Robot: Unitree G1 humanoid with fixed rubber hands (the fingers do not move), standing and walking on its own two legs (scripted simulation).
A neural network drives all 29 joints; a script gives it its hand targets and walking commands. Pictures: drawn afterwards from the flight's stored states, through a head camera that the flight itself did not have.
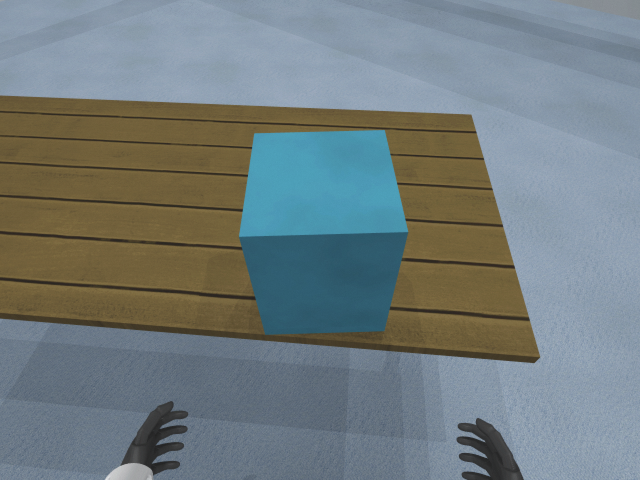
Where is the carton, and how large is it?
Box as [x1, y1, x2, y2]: [239, 130, 407, 334]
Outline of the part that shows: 384,130 254,133 239,238 265,334 384,330 407,235 407,228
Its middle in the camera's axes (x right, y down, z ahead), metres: +0.00 -0.01 +0.62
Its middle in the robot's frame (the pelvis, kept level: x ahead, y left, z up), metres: +0.48 +0.00 +0.00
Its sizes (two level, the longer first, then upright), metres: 0.210 0.200 0.250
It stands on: a table, 0.64 m high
